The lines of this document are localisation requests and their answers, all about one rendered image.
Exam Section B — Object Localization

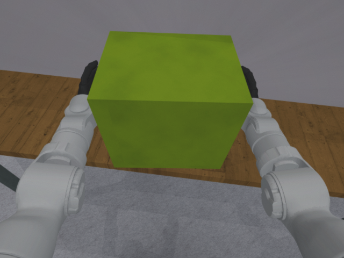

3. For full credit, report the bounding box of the robot right upper arm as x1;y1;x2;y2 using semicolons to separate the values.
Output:
261;167;344;258

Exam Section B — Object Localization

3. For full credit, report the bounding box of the left robot hand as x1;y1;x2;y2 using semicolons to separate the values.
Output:
77;60;98;95

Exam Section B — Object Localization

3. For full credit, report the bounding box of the table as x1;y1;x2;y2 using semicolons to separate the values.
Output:
0;70;344;220

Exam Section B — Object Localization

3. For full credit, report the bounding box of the carton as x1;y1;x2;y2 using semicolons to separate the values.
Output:
87;31;253;169

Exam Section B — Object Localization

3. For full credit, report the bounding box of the right robot hand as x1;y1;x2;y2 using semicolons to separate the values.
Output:
241;66;259;98

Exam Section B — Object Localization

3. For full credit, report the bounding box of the robot right forearm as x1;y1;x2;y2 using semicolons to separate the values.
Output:
241;98;330;208

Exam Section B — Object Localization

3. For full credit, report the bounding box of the robot left forearm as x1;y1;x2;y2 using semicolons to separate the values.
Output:
16;94;97;208

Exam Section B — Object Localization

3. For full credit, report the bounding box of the robot left upper arm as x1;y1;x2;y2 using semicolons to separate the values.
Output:
0;162;85;258

